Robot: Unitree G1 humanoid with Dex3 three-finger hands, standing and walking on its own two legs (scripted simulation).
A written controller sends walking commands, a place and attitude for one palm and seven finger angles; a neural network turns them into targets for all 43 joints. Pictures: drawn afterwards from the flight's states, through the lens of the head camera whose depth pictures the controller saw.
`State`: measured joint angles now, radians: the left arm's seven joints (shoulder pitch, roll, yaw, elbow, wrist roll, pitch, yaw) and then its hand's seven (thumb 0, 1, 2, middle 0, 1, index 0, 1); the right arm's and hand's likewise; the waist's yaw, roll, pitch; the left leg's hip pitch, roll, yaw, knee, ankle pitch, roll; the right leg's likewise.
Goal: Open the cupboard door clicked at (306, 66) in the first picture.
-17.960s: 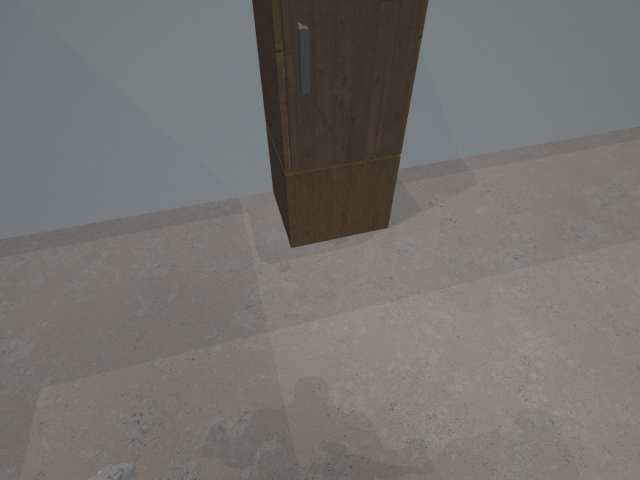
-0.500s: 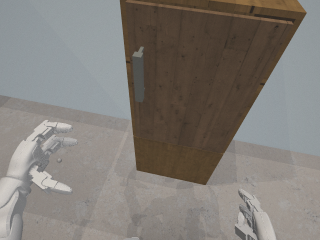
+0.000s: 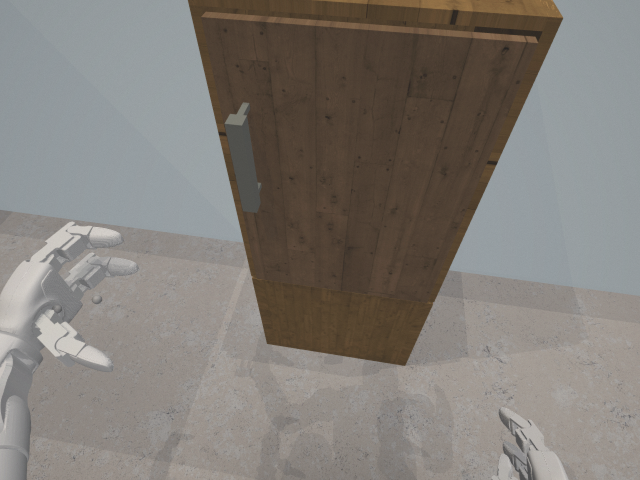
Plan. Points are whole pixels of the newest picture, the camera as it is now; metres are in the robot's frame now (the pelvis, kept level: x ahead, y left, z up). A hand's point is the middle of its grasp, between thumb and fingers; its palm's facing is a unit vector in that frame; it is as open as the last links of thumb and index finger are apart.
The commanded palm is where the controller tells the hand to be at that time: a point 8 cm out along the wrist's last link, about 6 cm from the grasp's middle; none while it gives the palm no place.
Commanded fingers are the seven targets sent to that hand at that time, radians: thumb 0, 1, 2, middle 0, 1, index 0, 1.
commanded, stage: raise the hand with hooked fingers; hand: left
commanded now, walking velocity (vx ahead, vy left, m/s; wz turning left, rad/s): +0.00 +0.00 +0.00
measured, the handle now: (248, 159) +0.57 +0.15 +0.08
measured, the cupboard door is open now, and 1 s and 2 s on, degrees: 0 0 0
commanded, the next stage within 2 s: move the hooked fingers beside the handle in 0.28 s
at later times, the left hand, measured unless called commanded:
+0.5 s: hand (97, 304) +0.28 +0.27 +0.10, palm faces -0.07 -1.00 -0.02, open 14.0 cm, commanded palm +0.27 +0.31 +0.10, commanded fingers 0.00 -0.50 0.30 -0.30 -1.20 -0.30 -1.20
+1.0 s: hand (130, 251) +0.36 +0.26 +0.09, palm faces -0.10 -1.00 -0.01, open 14.0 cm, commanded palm +0.35 +0.31 +0.09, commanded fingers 0.00 -0.50 0.30 -0.30 -1.20 -0.30 -1.20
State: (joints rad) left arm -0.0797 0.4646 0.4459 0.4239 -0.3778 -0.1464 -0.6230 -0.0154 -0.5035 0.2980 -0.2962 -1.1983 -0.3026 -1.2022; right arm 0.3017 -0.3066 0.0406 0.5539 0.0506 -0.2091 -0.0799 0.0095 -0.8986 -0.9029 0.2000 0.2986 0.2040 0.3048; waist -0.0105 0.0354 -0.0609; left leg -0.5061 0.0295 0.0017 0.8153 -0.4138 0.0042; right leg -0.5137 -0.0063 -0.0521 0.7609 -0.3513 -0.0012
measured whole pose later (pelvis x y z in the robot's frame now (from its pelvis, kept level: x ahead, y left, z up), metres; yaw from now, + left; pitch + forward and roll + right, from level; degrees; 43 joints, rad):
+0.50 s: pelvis -0.01 +0.00 +0.00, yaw +1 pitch +5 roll -1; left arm -0.14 0.45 0.42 0.49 -0.36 -0.19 -0.61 -0.02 -0.51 0.30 -0.30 -1.20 -0.30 -1.20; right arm 0.29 -0.29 0.06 0.56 0.05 -0.22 -0.10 0.01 -0.90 -0.90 0.20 0.30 0.20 0.30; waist 0.01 0.04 -0.05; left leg -0.51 0.03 -0.01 0.82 -0.40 0.00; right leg -0.51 -0.01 -0.06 0.77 -0.34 -0.01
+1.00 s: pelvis -0.01 +0.01 -0.01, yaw +0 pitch +9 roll -2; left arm -0.42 0.50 0.42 0.74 -0.29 -0.22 -0.58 -0.02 -0.50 0.30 -0.30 -1.20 -0.30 -1.20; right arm 0.35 -0.30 0.05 0.57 0.04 -0.15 -0.08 0.01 -0.90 -0.90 0.20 0.30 0.20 0.30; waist -0.04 0.02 -0.05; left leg -0.61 0.02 0.01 0.86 -0.41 0.01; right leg -0.61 -0.01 -0.04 0.80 -0.34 0.01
